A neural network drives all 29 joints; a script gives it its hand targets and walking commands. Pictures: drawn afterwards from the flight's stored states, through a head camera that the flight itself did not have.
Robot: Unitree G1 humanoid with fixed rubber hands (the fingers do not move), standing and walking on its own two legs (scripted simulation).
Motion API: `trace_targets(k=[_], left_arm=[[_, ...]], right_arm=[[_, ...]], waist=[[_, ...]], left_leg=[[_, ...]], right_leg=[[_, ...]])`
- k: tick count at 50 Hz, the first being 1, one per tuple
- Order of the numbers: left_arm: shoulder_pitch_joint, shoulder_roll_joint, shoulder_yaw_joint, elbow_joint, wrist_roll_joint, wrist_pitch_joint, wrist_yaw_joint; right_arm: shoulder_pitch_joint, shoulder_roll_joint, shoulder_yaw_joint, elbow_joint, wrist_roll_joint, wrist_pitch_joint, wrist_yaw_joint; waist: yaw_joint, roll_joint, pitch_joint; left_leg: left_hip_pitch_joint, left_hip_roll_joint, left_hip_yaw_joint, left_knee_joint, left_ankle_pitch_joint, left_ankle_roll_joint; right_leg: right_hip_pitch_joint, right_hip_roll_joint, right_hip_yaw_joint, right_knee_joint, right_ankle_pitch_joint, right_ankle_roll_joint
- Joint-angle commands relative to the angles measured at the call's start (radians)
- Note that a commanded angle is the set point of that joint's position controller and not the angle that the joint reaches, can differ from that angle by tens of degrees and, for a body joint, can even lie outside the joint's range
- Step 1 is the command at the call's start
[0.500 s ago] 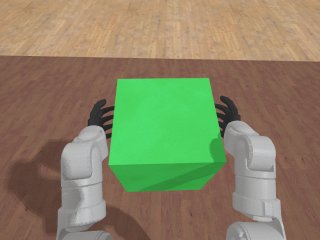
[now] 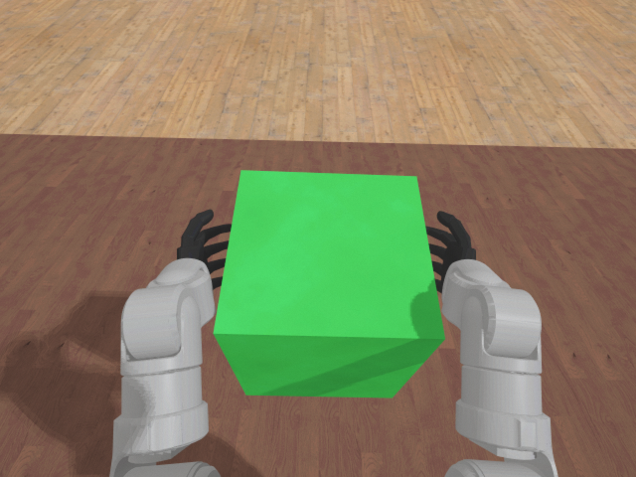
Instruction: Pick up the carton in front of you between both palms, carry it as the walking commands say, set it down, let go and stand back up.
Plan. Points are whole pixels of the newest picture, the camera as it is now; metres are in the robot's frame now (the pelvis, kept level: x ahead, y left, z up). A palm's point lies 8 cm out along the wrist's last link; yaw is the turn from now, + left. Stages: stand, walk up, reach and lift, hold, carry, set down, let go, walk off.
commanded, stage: carry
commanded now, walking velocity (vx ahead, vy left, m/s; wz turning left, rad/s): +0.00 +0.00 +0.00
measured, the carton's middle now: (323, 295) +0.35 +0.00 +0.04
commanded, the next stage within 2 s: none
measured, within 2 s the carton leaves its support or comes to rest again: neither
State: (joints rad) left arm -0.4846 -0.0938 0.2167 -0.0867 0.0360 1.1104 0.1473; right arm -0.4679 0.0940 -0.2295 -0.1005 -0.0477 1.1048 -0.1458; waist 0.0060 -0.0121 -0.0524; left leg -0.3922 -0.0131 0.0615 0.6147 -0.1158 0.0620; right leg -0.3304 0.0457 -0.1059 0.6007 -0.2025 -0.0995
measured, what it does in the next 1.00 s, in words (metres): walks ahead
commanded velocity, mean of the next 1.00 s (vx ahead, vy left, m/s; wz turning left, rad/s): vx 0.38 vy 0.00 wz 0.00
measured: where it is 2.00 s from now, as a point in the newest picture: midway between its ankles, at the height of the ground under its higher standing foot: (313, 331)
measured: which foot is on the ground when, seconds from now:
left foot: down 0.00-1.00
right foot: down 0.00-0.64, up 0.66-1.00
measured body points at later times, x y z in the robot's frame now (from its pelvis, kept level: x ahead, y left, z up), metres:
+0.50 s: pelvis +0.02 +0.01 -0.01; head -0.02 +0.02 +0.44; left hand +0.34 +0.17 +0.11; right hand +0.35 -0.14 +0.11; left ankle +0.00 +0.10 -0.72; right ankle -0.04 -0.05 -0.73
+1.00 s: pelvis +0.20 +0.03 -0.03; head +0.22 +0.03 +0.42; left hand +0.55 +0.16 +0.07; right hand +0.54 -0.14 +0.08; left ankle +0.03 +0.11 -0.74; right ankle +0.33 -0.07 -0.75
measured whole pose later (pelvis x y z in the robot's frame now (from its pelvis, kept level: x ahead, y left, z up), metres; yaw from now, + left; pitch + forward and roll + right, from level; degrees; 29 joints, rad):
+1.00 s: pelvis +0.20 +0.03 -0.03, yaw +1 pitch +6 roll +1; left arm -0.46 -0.11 0.25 -0.12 0.07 1.11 0.14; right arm -0.51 0.08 -0.21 -0.03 0.00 1.08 -0.16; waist -0.10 -0.01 -0.06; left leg -0.12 -0.03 0.07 0.60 -0.42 0.06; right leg -0.58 0.00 -0.06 0.52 0.07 -0.07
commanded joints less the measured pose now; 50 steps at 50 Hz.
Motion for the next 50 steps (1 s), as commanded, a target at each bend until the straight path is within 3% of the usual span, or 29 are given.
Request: trace_targets(k=[1, 6, 11, 13, 14, 16, 18, 20, 21, 22, 24, 26, 28, 30, 31, 32, 33, 34, 35, 36, 37, 39, 42, 45, 47, 49, 50], left_arm=[[-0.542, -0.814, -0.649, -0.035, -0.245, 0.000, -0.111], [-0.569, -0.817, -0.636, -0.023, -0.240, 0.002, -0.106], [-0.608, -0.835, -0.643, -0.021, -0.253, 0.000, -0.105], [-0.616, -0.841, -0.645, -0.020, -0.256, -0.002, -0.105], [-0.619, -0.844, -0.646, -0.020, -0.258, -0.003, -0.105], [-0.633, -0.850, -0.649, -0.027, -0.261, -0.003, -0.106], [-0.640, -0.848, -0.644, -0.020, -0.259, 0.000, -0.105], [-0.643, -0.831, -0.625, 0.010, -0.242, 0.004, -0.101], [-0.639, -0.818, -0.612, 0.026, -0.232, 0.006, -0.098], [-0.636, -0.803, -0.600, 0.041, -0.223, 0.009, -0.095], [-0.626, -0.784, -0.584, 0.064, -0.214, 0.009, -0.088], [-0.633, -0.797, -0.591, 0.064, -0.226, 0.003, -0.084], [-0.659, -0.822, -0.610, 0.049, -0.249, -0.003, -0.084], [-0.686, -0.843, -0.627, 0.035, -0.270, -0.007, -0.086], [-0.703, -0.858, -0.638, 0.031, -0.280, -0.008, -0.088], [-0.714, -0.873, -0.647, 0.030, -0.289, -0.008, -0.089], [-0.703, -0.872, -0.644, 0.042, -0.294, -0.006, -0.088], [-0.695, -0.871, -0.638, 0.062, -0.290, -0.007, -0.086], [-0.684, -0.873, -0.634, 0.065, -0.284, -0.010, -0.084], [-0.668, -0.878, -0.622, 0.066, -0.276, -0.013, -0.083], [-0.661, -0.885, -0.615, 0.059, -0.268, -0.015, -0.083], [-0.663, -0.892, -0.613, 0.032, -0.256, -0.020, -0.081], [-0.624, -0.869, -0.610, 0.002, -0.221, -0.025, -0.074], [-0.570, -0.828, -0.600, -0.022, -0.184, -0.022, -0.068], [-0.543, -0.799, -0.597, -0.036, -0.167, -0.016, -0.069], [-0.522, -0.773, -0.591, -0.042, -0.153, -0.009, -0.074], [-0.500, -0.759, -0.585, -0.034, -0.147, -0.007, -0.076]], right_arm=[[-0.593, 0.824, 0.685, -0.047, 0.276, 0.001, 0.107], [-0.597, 0.827, 0.657, -0.007, 0.268, 0.006, 0.101], [-0.608, 0.836, 0.640, 0.004, 0.261, 0.006, 0.100], [-0.620, 0.837, 0.640, 0.001, 0.261, 0.006, 0.100], [-0.624, 0.839, 0.641, -0.001, 0.262, 0.006, 0.100], [-0.639, 0.840, 0.645, -0.009, 0.264, 0.005, 0.101], [-0.646, 0.836, 0.639, -0.003, 0.260, 0.009, 0.100], [-0.649, 0.820, 0.624, 0.023, 0.248, 0.015, 0.097], [-0.655, 0.810, 0.617, 0.035, 0.241, 0.017, 0.094], [-0.653, 0.806, 0.610, 0.051, 0.236, 0.018, 0.091], [-0.642, 0.790, 0.590, 0.084, 0.225, 0.015, 0.085], [-0.635, 0.793, 0.574, 0.098, 0.224, 0.011, 0.082], [-0.626, 0.800, 0.561, 0.106, 0.218, 0.009, 0.080], [-0.615, 0.805, 0.549, 0.111, 0.208, 0.007, 0.079], [-0.617, 0.805, 0.541, 0.114, 0.202, 0.006, 0.077], [-0.602, 0.792, 0.533, 0.121, 0.195, 0.005, 0.075], [-0.569, 0.781, 0.527, 0.134, 0.191, 0.007, 0.074], [-0.563, 0.775, 0.522, 0.133, 0.186, 0.006, 0.072], [-0.581, 0.785, 0.541, 0.105, 0.197, 0.003, 0.073], [-0.620, 0.806, 0.570, 0.065, 0.217, -0.002, 0.077], [-0.665, 0.833, 0.601, 0.023, 0.245, -0.009, 0.082], [-0.746, 0.874, 0.659, -0.050, 0.305, -0.022, 0.094], [-0.747, 0.888, 0.704, -0.086, 0.353, -0.029, 0.105], [-0.702, 0.883, 0.725, -0.073, 0.372, -0.025, 0.115], [-0.664, 0.876, 0.729, -0.050, 0.377, -0.024, 0.121], [-0.634, 0.873, 0.728, -0.023, 0.373, -0.023, 0.126], [-0.623, 0.873, 0.726, -0.008, 0.368, -0.022, 0.127]], waist=[[0.015, -0.043, -0.454], [0.005, 0.014, -0.453], [0.006, 0.011, -0.448], [0.005, 0.013, -0.448], [0.004, 0.018, -0.457], [-0.002, 0.030, -0.452], [-0.002, 0.034, -0.410], [0.006, -0.012, -0.306], [0.017, -0.055, -0.252], [0.027, -0.095, -0.204], [0.057, -0.098, -0.188], [0.064, -0.094, -0.234], [0.060, -0.095, -0.257], [0.034, -0.081, -0.271], [0.014, -0.043, -0.291], [-0.021, 0.067, -0.321], [-0.049, 0.230, -0.323], [-0.073, 0.277, -0.327], [-0.082, 0.181, -0.312], [-0.089, 0.105, -0.322], [-0.081, 0.077, -0.325], [-0.065, 0.104, -0.321], [-0.076, 0.114, -0.308], [-0.099, 0.119, -0.301], [-0.113, 0.123, -0.302], [-0.092, 0.135, -0.310], [-0.061, 0.135, -0.331]], left_leg=[[0.112, 0.096, -0.081, -0.015, 0.383, 0.031], [0.206, 0.163, -0.120, -0.004, 0.628, 0.063], [0.191, 0.152, -0.106, -0.018, 0.496, 0.051], [0.221, 0.163, -0.111, -0.028, 0.507, 0.053], [0.239, 0.167, -0.113, -0.041, 0.478, 0.056], [0.228, 0.166, -0.122, -0.069, 0.295, 0.058], [0.164, 0.154, -0.148, -0.093, -0.095, 0.075], [0.016, 0.109, -0.127, -0.064, -0.376, 0.072], [-0.069, 0.069, -0.080, 0.004, -0.402, 0.056], [-0.149, 0.024, -0.016, 0.086, -0.359, 0.037], [-0.234, 0.009, 0.000, 0.119, -0.371, 0.021], [-0.215, 0.009, 0.001, 0.116, -0.336, 0.021], [-0.143, -0.008, 0.025, 0.065, -0.279, 0.022], [0.003, -0.024, 0.052, -0.053, -0.203, 0.026], [0.142, 0.002, 0.009, -0.106, -0.185, 0.043], [0.320, 0.109, -0.174, -0.168, -0.124, 0.097], [0.491, 0.315, -0.470, -0.183, 0.186, 0.181], [0.592, 0.362, -0.557, -0.147, 0.372, 0.240], [0.621, 0.357, -0.546, -0.114, 0.437, 0.244], [0.623, 0.349, -0.518, -0.108, 0.400, 0.228], [0.596, 0.330, -0.476, -0.116, 0.354, 0.201], [0.525, 0.289, -0.386, -0.142, 0.350, 0.166], [0.470, 0.243, -0.296, -0.165, 0.429, 0.162], [0.462, 0.174, -0.196, -0.136, 0.551, 0.136], [0.444, 0.137, -0.144, -0.112, 0.523, 0.109], [0.415, 0.131, -0.120, -0.040, 0.487, 0.081], [0.403, 0.126, -0.092, 0.045, 0.514, 0.060]], right_leg=[[0.285, -0.207, 0.140, 0.016, 0.865, -0.021], [0.190, -0.171, 0.121, 0.002, 0.593, 0.016], [0.206, -0.201, 0.139, -0.009, 0.643, -0.002], [0.179, -0.198, 0.138, -0.018, 0.580, -0.002], [0.170, -0.190, 0.135, -0.032, 0.490, 0.000], [0.156, -0.172, 0.128, -0.055, 0.262, -0.004], [0.111, -0.157, 0.148, -0.067, -0.107, -0.033], [0.085, -0.193, 0.248, -0.153, -0.342, -0.079], [0.104, -0.238, 0.326, -0.206, -0.338, -0.109], [0.142, -0.296, 0.401, -0.241, -0.256, -0.140], [0.234, -0.351, 0.445, -0.226, -0.009, -0.175], [0.276, -0.347, 0.416, -0.188, 0.107, -0.163], [0.249, -0.316, 0.355, -0.159, 0.117, -0.136], [0.165, -0.266, 0.258, -0.103, 0.078, -0.088], [0.078, -0.223, 0.184, -0.031, 0.071, -0.049], [-0.077, -0.141, 0.083, 0.154, 0.087, 0.007], [-0.328, -0.049, -0.014, 0.383, -0.137, 0.063], [-0.480, -0.015, 0.050, 0.504, -0.431, 0.061], [-0.558, -0.044, 0.092, 0.544, -0.461, 0.047], [-0.585, -0.067, 0.109, 0.556, -0.412, 0.045], [-0.577, -0.082, 0.109, 0.541, -0.351, 0.047], [-0.524, -0.088, 0.098, 0.471, -0.246, 0.064], [-0.456, -0.069, 0.068, 0.320, -0.083, 0.077], [-0.368, -0.038, 0.027, 0.101, 0.124, 0.065], [-0.263, -0.013, 0.000, -0.047, 0.256, 0.049], [-0.131, -0.002, -0.006, -0.146, 0.367, 0.022], [-0.040, 0.001, -0.013, -0.184, 0.408, 0.009]])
